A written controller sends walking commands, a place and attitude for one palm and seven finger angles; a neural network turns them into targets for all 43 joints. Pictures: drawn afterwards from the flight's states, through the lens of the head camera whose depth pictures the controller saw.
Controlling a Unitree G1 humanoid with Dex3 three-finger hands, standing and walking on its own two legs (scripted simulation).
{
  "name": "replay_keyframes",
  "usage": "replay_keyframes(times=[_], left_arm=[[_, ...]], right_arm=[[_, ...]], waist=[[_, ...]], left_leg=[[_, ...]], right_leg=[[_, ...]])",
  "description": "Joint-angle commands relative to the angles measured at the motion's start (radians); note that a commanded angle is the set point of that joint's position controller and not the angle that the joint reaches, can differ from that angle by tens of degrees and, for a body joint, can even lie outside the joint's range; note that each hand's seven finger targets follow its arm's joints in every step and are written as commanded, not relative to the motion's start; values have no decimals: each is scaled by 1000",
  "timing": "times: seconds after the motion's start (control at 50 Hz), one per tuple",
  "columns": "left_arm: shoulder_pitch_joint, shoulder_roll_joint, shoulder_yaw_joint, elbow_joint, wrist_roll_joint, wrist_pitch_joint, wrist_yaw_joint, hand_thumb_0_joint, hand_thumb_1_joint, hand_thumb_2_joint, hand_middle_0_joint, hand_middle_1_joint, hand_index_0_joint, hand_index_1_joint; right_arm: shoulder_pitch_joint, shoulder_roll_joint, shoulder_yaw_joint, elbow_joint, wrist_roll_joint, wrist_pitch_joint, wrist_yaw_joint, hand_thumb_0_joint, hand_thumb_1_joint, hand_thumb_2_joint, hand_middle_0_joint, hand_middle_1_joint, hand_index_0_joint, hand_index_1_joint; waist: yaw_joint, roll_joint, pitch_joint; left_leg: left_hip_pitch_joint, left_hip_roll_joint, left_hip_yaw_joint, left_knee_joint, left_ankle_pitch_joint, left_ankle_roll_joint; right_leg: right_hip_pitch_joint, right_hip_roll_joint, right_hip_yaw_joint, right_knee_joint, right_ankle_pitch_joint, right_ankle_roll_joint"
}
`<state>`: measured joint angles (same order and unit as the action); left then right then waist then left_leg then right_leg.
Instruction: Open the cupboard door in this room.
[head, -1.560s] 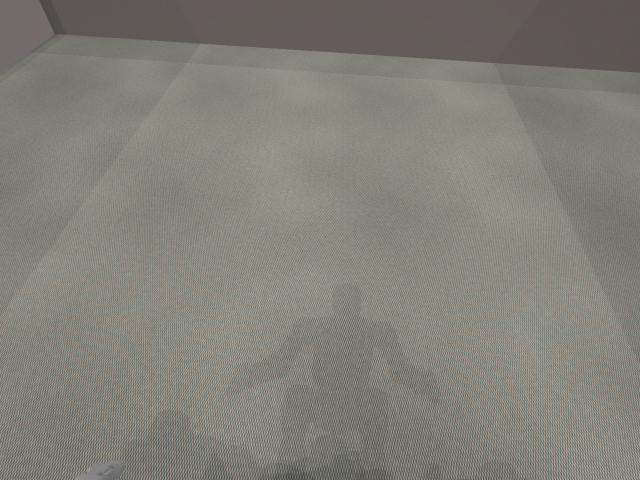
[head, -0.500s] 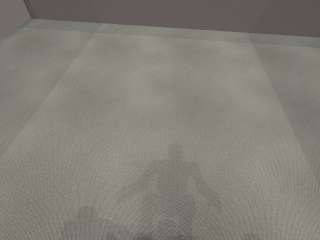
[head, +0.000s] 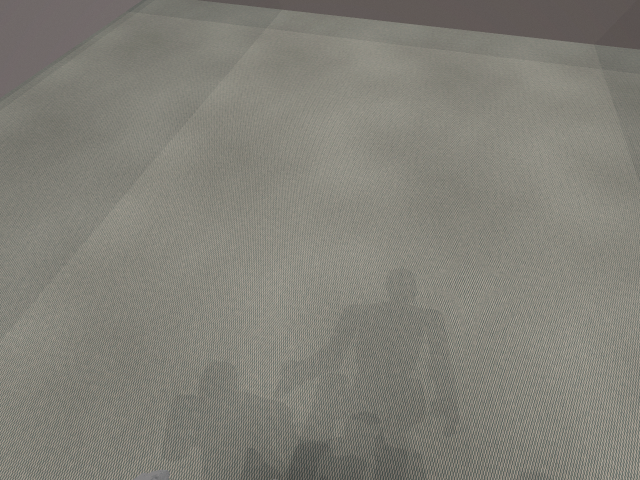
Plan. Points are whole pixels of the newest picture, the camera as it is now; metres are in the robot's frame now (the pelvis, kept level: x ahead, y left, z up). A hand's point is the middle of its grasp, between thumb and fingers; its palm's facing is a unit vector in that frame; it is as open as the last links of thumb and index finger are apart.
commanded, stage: turn or walk to find it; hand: left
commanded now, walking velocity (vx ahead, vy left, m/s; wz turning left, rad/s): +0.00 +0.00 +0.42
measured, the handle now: out of the picture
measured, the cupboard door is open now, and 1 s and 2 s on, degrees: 0 0 0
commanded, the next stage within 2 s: none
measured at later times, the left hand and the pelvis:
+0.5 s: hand out of the picture -0.07 +0.24 -0.18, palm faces +0.28 -0.93 -0.25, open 7.3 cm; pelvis -0.03 +0.02 +0.00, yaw +14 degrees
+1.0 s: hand out of the picture -0.06 +0.19 -0.15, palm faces +0.46 -0.85 -0.26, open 7.3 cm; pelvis -0.04 -0.01 +0.01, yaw +28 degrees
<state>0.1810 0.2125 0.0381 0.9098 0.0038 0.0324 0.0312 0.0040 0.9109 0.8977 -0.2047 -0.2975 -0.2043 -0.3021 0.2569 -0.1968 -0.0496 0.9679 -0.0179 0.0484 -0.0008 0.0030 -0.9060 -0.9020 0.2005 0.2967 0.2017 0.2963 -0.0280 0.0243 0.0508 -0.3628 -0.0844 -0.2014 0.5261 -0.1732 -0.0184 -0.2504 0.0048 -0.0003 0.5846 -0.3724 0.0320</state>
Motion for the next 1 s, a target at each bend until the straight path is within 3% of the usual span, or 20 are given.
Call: replay_keyframes(times=[0.0, 0.02, 0.06, 0.1, 0.26, 0.32, 0.34, 0.36, 0.38, 0.4, 0.44, 0.5, 0.62, 0.72, 0.74, 0.76, 0.78, 0.82, 0.86, 0.98], left_arm=[[104, 251, 53, -60, 19, -26, 16, 0, 900, 900, -200, -300, -200, -300], [79, 212, 56, -65, 18, -33, 22, 0, 900, 900, -200, -300, -200, -300], [6, 171, 37, -68, 19, -40, 14, 0, 900, 900, -200, -300, -200, -300], [26, 150, 29, -66, 20, -45, 10, 0, 900, 900, -200, -300, -200, -300], [146, 223, 53, -21, 32, -34, 8, 0, 900, 900, -200, -300, -200, -300], [130, 224, 55, -9, 24, -29, 5, 0, 900, 900, -200, -300, -200, -300], [125, 210, 53, -15, 16, -24, 2, 0, 900, 900, -200, -300, -200, -300], [142, 157, 48, -43, 10, -17, -4, 0, 900, 900, -200, -300, -200, -300], [104, 107, 29, -77, 16, -15, -5, 0, 900, 900, -200, -300, -200, -300], [33, 125, 29, -75, 18, 1, 4, 0, 900, 900, -200, -300, -200, -300], [7, 128, 40, -55, 14, 5, -7, 0, 900, 900, -200, -300, -200, -300], [69, 109, 39, -26, 14, 4, -18, 0, 900, 900, -200, -300, -200, -300], [36, 86, 36, -53, 9, 0, -13, 0, 900, 900, -200, -300, -200, -300], [121, 90, 39, -47, 5, -18, -4, 0, 900, 900, -200, -300, -200, -300], [144, 114, 45, -45, 8, -28, 0, 0, 900, 900, -200, -300, -200, -300], [162, 193, 59, -48, 23, -39, 8, 0, 900, 900, -200, -300, -200, -300], [147, 254, 65, -62, 26, -37, 7, 0, 900, 900, -200, -300, -200, -300], [77, 199, 63, -80, 20, -36, 13, 0, 900, 900, -200, -300, -200, -300], [10, 151, 43, -91, 19, -41, 9, 0, 900, 900, -200, -300, -200, -300], [102, 175, 48, -48, 26, -40, 9, 0, 900, 900, -200, -300, -200, -300]], right_arm=[[-53, -130, -56, -120, -3, -15, -4, 0, -900, -900, 200, 300, 200, 300], [-63, -139, -62, -114, -6, -2, -1, 0, -900, -900, 200, 300, 200, 300], [-36, -122, -59, -70, -3, 5, 12, 0, -900, -900, 200, 300, 200, 300], [-22, -112, -52, -57, -1, 5, 16, 0, -900, -900, 200, 300, 200, 300], [-154, -91, -25, -91, 10, -6, 17, 0, -900, -900, 200, 300, 200, 300], [-90, -110, -23, -76, 11, -19, 12, 0, -900, -900, 200, 300, 200, 300], [-43, -146, -30, -66, 7, -27, 12, 0, -900, -900, 200, 300, 200, 300], [-14, -244, -51, -67, -3, -37, 8, 0, -900, -900, 200, 300, 200, 300], [36, -300, -63, -58, 5, -32, 6, 0, -900, -900, 200, 300, 200, 300], [60, -279, -63, -38, 3, -35, -5, 0, -900, -900, 200, 300, 200, 300], [-56, -230, -46, -65, -2, -32, -16, 0, -900, -900, 200, 300, 200, 300], [-98, -207, -38, -85, 0, -41, -18, 0, -900, -900, 200, 300, 200, 300], [-56, -213, -49, -82, -7, -31, -14, 0, -900, -900, 200, 300, 200, 300], [-81, -204, -57, -98, -3, -22, -6, 0, -900, -900, 200, 300, 200, 300], [-77, -179, -55, -102, 3, -24, -3, 0, -900, -900, 200, 300, 200, 300], [-61, -121, -46, -116, 12, -25, 4, 0, -900, -900, 200, 300, 200, 300], [-75, -102, -45, -141, 4, -23, 3, 0, -900, -900, 200, 300, 200, 300], [-87, -137, -62, -119, -3, 0, 6, 0, -900, -900, 200, 300, 200, 300], [-49, -118, -56, -72, -6, 5, 17, 0, -900, -900, 200, 300, 200, 300], [-109, -88, -38, -68, 0, 8, 20, 0, -900, -900, 200, 300, 200, 300]], waist=[[71, -260, -37], [50, -232, -33], [2, -172, 33], [4, -192, 18], [74, -214, -25], [37, -212, -79], [8, -126, -114], [-2, 123, -156], [-21, 257, -148], [-50, 207, -148], [-8, 170, -44], [21, 141, -62], [2, 126, -59], [46, 102, -90], [61, 41, -102], [67, -182, -115], [75, -328, -72], [47, -256, -33], [9, -155, 1], [58, -180, -12]], left_leg=[[-269, 14, 107, 415, -361, -8], [-230, 47, 86, 529, -340, -2], [-214, 83, 126, 657, -231, -14], [-208, 86, 168, 665, -191, -31], [-47, 91, 273, 269, -281, -28], [107, 80, 298, 6, -126, -12], [238, 114, 267, -109, 26, 5], [406, 336, -4, -144, 317, 96], [402, 490, -138, -155, 631, 214], [315, 465, -119, -175, 472, 232], [182, 385, -69, -206, 241, 205], [211, 308, 11, -192, 291, 180], [186, 310, -66, -186, 266, 198], [85, 255, -94, -97, 237, 153], [6, 210, -70, -33, 150, 110], [-157, 94, 61, 153, -87, 41], [-228, 11, 157, 368, -386, -2], [-198, 70, 110, 608, -341, 2], [-190, 97, 146, 685, -226, -19], [-135, 110, 228, 469, -265, -44]], right_leg=[[112, -473, 380, -357, 95, -185], [31, -445, 362, -353, 124, -193], [-20, -332, 181, -303, 239, -175], [30, -290, 83, -263, 375, -162], [118, -338, 21, -164, 606, -180], [113, -310, -41, -47, 632, -113], [38, -285, -87, 53, 548, -66], [-182, -177, -155, 243, 203, 7], [-296, -106, -125, 414, -283, 35], [-273, -111, -44, 502, -266, 28], [-292, -124, -7, 546, -139, 29], [-257, -101, -35, 473, -61, 42], [-167, -62, -38, 269, -76, 39], [58, -29, -52, -63, 90, 26], [167, -68, -20, -192, 168, 18], [273, -279, 194, -285, 191, -47], [194, -470, 341, -316, 294, -159], [46, -420, 281, -325, 240, -191], [28, -329, 109, -284, 291, -164], [108, -333, 13, -244, 447, -173]])
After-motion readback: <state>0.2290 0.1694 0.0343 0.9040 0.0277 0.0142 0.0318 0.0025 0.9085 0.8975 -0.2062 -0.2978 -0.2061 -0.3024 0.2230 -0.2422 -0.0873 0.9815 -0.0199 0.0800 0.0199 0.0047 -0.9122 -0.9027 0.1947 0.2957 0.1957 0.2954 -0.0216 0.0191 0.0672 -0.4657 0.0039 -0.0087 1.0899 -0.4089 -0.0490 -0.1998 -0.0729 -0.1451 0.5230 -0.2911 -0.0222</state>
